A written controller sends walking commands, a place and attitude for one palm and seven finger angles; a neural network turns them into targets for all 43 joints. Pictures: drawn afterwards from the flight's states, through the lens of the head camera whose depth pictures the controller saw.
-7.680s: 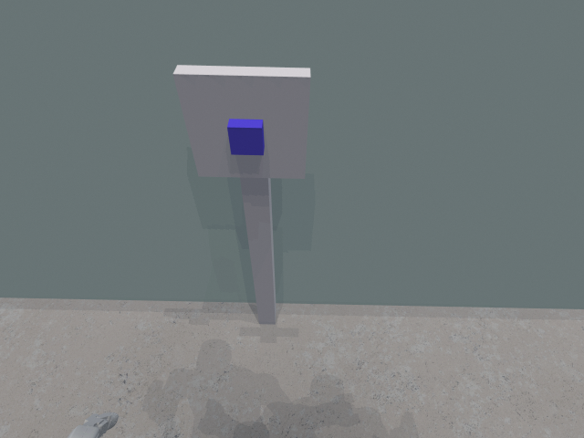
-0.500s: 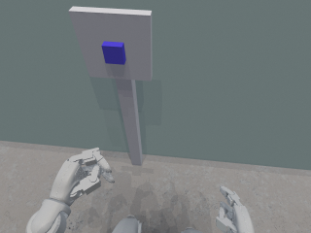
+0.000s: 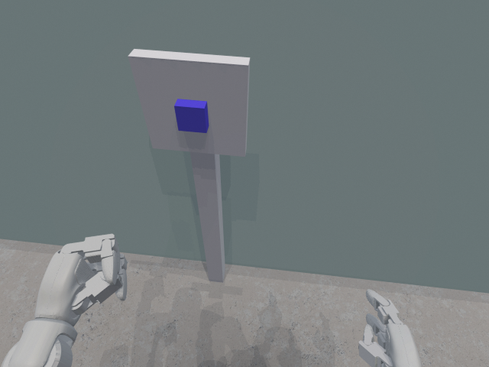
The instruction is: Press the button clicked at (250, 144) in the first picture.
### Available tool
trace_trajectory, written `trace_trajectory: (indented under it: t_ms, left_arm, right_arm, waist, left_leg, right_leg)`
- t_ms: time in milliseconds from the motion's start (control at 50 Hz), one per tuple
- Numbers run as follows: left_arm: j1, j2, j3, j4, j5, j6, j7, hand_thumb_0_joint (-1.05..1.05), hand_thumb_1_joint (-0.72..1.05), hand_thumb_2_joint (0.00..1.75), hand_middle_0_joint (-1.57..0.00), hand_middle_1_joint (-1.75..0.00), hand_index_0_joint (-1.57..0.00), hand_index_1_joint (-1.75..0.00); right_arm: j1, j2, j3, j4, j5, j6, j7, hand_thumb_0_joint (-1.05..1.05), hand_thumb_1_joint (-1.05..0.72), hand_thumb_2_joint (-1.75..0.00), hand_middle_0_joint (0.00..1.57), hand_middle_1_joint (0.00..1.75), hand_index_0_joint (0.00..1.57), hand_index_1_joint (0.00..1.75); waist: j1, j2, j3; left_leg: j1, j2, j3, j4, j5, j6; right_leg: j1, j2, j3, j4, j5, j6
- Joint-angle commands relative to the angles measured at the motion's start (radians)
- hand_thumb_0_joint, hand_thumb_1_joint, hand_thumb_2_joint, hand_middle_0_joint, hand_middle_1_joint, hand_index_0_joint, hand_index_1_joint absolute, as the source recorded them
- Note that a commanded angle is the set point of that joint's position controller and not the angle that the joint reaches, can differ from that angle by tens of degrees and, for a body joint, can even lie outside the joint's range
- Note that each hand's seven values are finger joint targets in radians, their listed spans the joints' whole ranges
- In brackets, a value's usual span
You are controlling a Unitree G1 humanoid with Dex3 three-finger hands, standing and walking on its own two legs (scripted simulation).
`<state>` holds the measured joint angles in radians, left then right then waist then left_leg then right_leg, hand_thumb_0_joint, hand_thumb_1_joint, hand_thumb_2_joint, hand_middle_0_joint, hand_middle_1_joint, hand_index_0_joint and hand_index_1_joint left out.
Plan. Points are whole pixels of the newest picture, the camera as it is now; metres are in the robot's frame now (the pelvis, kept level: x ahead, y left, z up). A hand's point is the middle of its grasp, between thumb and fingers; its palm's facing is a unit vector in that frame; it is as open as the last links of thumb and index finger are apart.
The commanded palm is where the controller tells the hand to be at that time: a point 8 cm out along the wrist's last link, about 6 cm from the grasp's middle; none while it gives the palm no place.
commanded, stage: raise the hand and make a fist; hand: left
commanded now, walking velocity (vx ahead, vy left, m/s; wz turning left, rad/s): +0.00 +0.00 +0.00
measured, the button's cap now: (192, 115) +0.54 +0.15 +0.13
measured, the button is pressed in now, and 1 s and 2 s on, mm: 0 0 0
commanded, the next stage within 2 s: aim a knuckle at the button in 0.76 s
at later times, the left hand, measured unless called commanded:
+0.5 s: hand (111, 258) +0.23 +0.20 +0.12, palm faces -0.06 -1.00 -0.05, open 3.1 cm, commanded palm +0.20 +0.25 +0.13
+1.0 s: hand (114, 260) +0.23 +0.19 +0.12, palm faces +0.00 -1.00 -0.05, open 3.1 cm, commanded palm +0.22 +0.24 +0.13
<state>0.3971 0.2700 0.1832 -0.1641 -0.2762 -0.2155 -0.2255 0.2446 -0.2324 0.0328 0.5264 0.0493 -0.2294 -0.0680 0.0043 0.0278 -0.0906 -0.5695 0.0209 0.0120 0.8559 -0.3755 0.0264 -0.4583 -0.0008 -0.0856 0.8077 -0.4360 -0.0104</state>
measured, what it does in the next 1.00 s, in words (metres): stands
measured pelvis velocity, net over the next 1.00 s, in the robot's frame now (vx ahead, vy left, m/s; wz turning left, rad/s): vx -0.01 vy -0.02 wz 0.02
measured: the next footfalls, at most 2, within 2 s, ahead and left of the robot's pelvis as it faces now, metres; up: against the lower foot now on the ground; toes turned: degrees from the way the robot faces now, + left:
none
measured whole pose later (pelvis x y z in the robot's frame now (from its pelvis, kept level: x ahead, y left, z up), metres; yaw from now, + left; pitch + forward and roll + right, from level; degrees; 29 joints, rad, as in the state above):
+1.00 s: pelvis -0.01 -0.02 +0.02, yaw +1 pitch +0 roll -1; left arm 0.20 0.29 0.24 0.01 -0.32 -0.14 -0.34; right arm 0.25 -0.26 0.06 0.61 0.06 -0.28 -0.10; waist 0.03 0.05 -0.03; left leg -0.40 0.02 0.00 0.68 -0.28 0.00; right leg -0.30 0.01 -0.10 0.65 -0.36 -0.03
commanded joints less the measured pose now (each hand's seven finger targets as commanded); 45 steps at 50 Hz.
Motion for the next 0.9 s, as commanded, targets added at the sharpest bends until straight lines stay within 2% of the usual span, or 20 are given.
trace_trajectory:
  t_ms: [0,40,100,120,160,200,260,340,380,400,420,500,580,600,620,660,780,800,820,880]
  left_arm:
    - [-0.113,0.099,0.025,-0.153,-0.009,-0.022,-0.038,0.0,0.9,0.9,-1.3,-1.5,-1.3,-1.5]
    - [-0.13,0.118,0.034,-0.144,-0.014,0.011,-0.073,0.0,0.9,0.9,-1.3,-1.5,-1.3,-1.5]
    - [-0.156,0.178,0.114,-0.152,-0.033,0.045,-0.095,0.0,0.9,0.9,-1.3,-1.5,-1.3,-1.5]
    - [-0.19,0.184,0.124,-0.195,-0.043,0.042,-0.098,0.0,0.9,0.9,-1.3,-1.5,-1.3,-1.5]
    - [-0.219,0.198,0.16,-0.221,-0.059,0.03,-0.091,0.0,0.9,0.9,-1.3,-1.5,-1.3,-1.5]
    - [-0.247,0.206,0.178,-0.222,-0.074,0.014,-0.085,0.0,0.9,0.9,-1.3,-1.5,-1.3,-1.5]
    - [-0.26,0.176,0.152,-0.17,-0.075,0.016,-0.097,0.0,0.9,0.9,-1.3,-1.5,-1.3,-1.5]
    - [-0.279,0.192,0.14,-0.104,-0.073,0.071,-0.139,0.0,0.9,0.9,-1.3,-1.5,-1.3,-1.5]
    - [-0.244,0.178,0.129,-0.074,-0.071,0.098,-0.152,0.0,0.9,0.9,-1.3,-1.5,-1.3,-1.5]
    - [-0.229,0.183,0.141,-0.055,-0.077,0.107,-0.156,0.0,0.9,0.9,-1.3,-1.5,-1.3,-1.5]
    - [-0.232,0.194,0.155,-0.073,-0.081,0.108,-0.158,0.0,0.9,0.9,-1.3,-1.5,-1.3,-1.5]
    - [-0.273,0.222,0.198,-0.127,-0.087,0.071,-0.126,0.0,0.9,0.9,-1.3,-1.5,-1.3,-1.5]
    - [-0.284,0.191,0.178,-0.136,-0.078,0.022,-0.096,0.0,0.9,0.9,-1.3,-1.5,-1.3,-1.5]
    - [-0.285,0.194,0.174,-0.128,-0.072,0.018,-0.094,0.0,0.9,0.9,-1.3,-1.5,-1.3,-1.5]
    - [-0.287,0.19,0.164,-0.124,-0.069,0.017,-0.098,0.0,0.9,0.9,-1.3,-1.5,-1.3,-1.5]
    - [-0.274,0.179,0.145,-0.111,-0.061,0.015,-0.106,0.0,0.9,0.9,-1.3,-1.5,-1.3,-1.5]
    - [-0.276,0.197,0.162,-0.097,-0.07,0.026,-0.121,0.0,0.9,0.9,-1.3,-1.5,-1.3,-1.5]
    - [-0.284,0.207,0.169,-0.092,-0.072,0.024,-0.119,0.0,0.9,0.9,-1.3,-1.5,-1.3,-1.5]
    - [-0.292,0.197,0.165,-0.094,-0.074,0.021,-0.119,0.0,0.9,0.9,-1.3,-1.5,-1.3,-1.5]
    - [-0.363,0.191,0.156,-0.069,-0.074,0.01,-0.11,0.0,0.9,0.9,-1.3,-1.5,-1.3,-1.5]
  right_arm:
    - [-0.061,-0.134,-0.041,-0.141,-0.002,-0.05,0.003,0.0,-0.9,-0.9,0.2,0.3,0.2,0.3]
    - [-0.06,-0.141,-0.042,-0.148,0.003,-0.051,-0.003,0.0,-0.9,-0.9,0.2,0.3,0.2,0.3]
    - [-0.066,-0.142,-0.036,-0.147,-0.001,-0.05,-0.01,0.0,-0.9,-0.9,0.2,0.3,0.2,0.3]
    - [-0.074,-0.141,-0.032,-0.152,0.001,-0.051,-0.012,0.0,-0.9,-0.9,0.2,0.3,0.2,0.3]
    - [-0.079,-0.133,-0.026,-0.148,-0.002,-0.055,-0.014,0.0,-0.9,-0.9,0.2,0.3,0.2,0.3]
    - [-0.081,-0.133,-0.022,-0.135,-0.005,-0.061,-0.014,0.0,-0.9,-0.9,0.2,0.3,0.2,0.3]
    - [-0.08,-0.136,-0.021,-0.119,0.001,-0.066,-0.014,0.0,-0.9,-0.9,0.2,0.3,0.2,0.3]
    - [-0.087,-0.146,-0.024,-0.116,0.009,-0.075,-0.02,0.0,-0.9,-0.9,0.2,0.3,0.2,0.3]
    - [-0.088,-0.147,-0.023,-0.119,0.012,-0.078,-0.022,0.0,-0.9,-0.9,0.2,0.3,0.2,0.3]
    - [-0.093,-0.148,-0.025,-0.122,0.01,-0.08,-0.022,0.0,-0.9,-0.9,0.2,0.3,0.2,0.3]
    - [-0.094,-0.15,-0.026,-0.124,0.009,-0.081,-0.022,0.0,-0.9,-0.9,0.2,0.3,0.2,0.3]
    - [-0.1,-0.147,-0.025,-0.122,0.001,-0.085,-0.02,0.0,-0.9,-0.9,0.2,0.3,0.2,0.3]
    - [-0.095,-0.137,-0.027,-0.112,0.002,-0.094,-0.016,0.0,-0.9,-0.9,0.2,0.3,0.2,0.3]
    - [-0.09,-0.141,-0.028,-0.108,-0.001,-0.094,-0.014,0.0,-0.9,-0.9,0.2,0.3,0.2,0.3]
    - [-0.095,-0.142,-0.029,-0.108,0.002,-0.096,-0.014,0.0,-0.9,-0.9,0.2,0.3,0.2,0.3]
    - [-0.094,-0.141,-0.031,-0.104,0.005,-0.101,-0.016,0.0,-0.9,-0.9,0.2,0.3,0.2,0.3]
    - [-0.099,-0.144,-0.03,-0.1,0.006,-0.106,-0.023,0.0,-0.9,-0.9,0.2,0.3,0.2,0.3]
    - [-0.1,-0.146,-0.028,-0.097,0.004,-0.107,-0.024,0.0,-0.9,-0.9,0.2,0.3,0.2,0.3]
    - [-0.106,-0.144,-0.028,-0.097,0.006,-0.107,-0.025,0.0,-0.9,-0.9,0.2,0.3,0.2,0.3]
    - [-0.1,-0.145,-0.027,-0.082,0.005,-0.109,-0.03,0.0,-0.9,-0.9,0.2,0.3,0.2,0.3]
  waist:
    - [-0.014,0.046,-0.041]
    - [-0.009,0.025,-0.058]
    - [0.008,-0.001,-0.113]
    - [0.011,0.034,-0.128]
    - [0.019,0.052,-0.141]
    - [0.017,0.027,-0.13]
    - [0.008,0.06,-0.092]
    - [0.014,0.043,-0.078]
    - [0.02,0.026,-0.059]
    - [0.023,-0.022,-0.055]
    - [0.028,-0.028,-0.075]
    - [0.034,-0.014,-0.071]
    - [0.023,0.045,-0.051]
    - [0.018,0.004,-0.045]
    - [0.02,0.037,-0.044]
    - [0.017,0.044,-0.044]
    - [0.021,0.009,-0.042]
    - [0.018,-0.022,-0.025]
    - [0.02,0.006,-0.024]
    - [0.006,-0.009,-0.019]
  left_leg:
    - [0.183,-0.009,-0.066,-0.18,0.16,0.001]
    - [0.198,-0.012,-0.062,-0.187,0.169,0.003]
    - [0.23,-0.016,-0.059,-0.194,0.221,0.005]
    - [0.248,-0.018,-0.055,-0.199,0.228,0.004]
    - [0.277,-0.018,-0.059,-0.211,0.255,0.0]
    - [0.281,-0.017,-0.058,-0.213,0.257,0.001]
    - [0.29,-0.018,-0.057,-0.23,0.238,-0.002]
    - [0.288,-0.022,-0.052,-0.25,0.217,0.005]
    - [0.284,-0.022,-0.048,-0.257,0.215,0.005]
    - [0.27,-0.025,-0.048,-0.254,0.22,0.009]
    - [0.273,-0.026,-0.044,-0.253,0.23,0.009]
    - [0.282,-0.026,-0.041,-0.262,0.221,0.006]
    - [0.293,-0.029,-0.033,-0.267,0.184,0.004]
    - [0.286,-0.026,-0.036,-0.265,0.179,0.006]
    - [0.28,-0.029,-0.031,-0.265,0.169,0.005]
    - [0.286,-0.029,-0.03,-0.267,0.159,0.005]
    - [0.279,-0.03,-0.033,-0.27,0.157,0.007]
    - [0.271,-0.028,-0.035,-0.267,0.154,0.008]
    - [0.271,-0.03,-0.033,-0.271,0.145,0.007]
    - [0.28,-0.028,-0.039,-0.275,0.126,0.007]
  right_leg:
    - [-0.027,0.033,0.006,-0.152,0.2,-0.012]
    - [-0.005,0.029,0.013,-0.171,0.22,-0.008]
    - [0.054,0.031,0.015,-0.184,0.274,-0.008]
    - [0.061,0.027,0.016,-0.189,0.28,-0.009]
    - [0.076,0.029,0.011,-0.192,0.3,-0.012]
    - [0.084,0.034,0.013,-0.204,0.301,-0.011]
    - [0.072,0.031,0.011,-0.22,0.288,-0.011]
    - [0.096,0.021,0.028,-0.257,0.277,-0.007]
    - [0.098,0.02,0.027,-0.267,0.279,-0.005]
    - [0.108,0.02,0.035,-0.275,0.283,-0.001]
    - [0.12,0.015,0.04,-0.275,0.296,0.002]
    - [0.119,0.02,0.041,-0.279,0.261,0.0]
    - [0.1,0.014,0.05,-0.293,0.214,-0.001]
    - [0.099,0.018,0.053,-0.297,0.203,0.001]
    - [0.101,0.011,0.065,-0.302,0.192,0.001]
    - [0.1,0.008,0.066,-0.307,0.181,0.002]
    - [0.11,0.004,0.072,-0.32,0.174,0.007]
    - [0.109,0.007,0.078,-0.325,0.16,0.008]
    - [0.106,0.004,0.079,-0.327,0.147,0.007]
    - [0.085,0.008,0.071,-0.325,0.126,0.008]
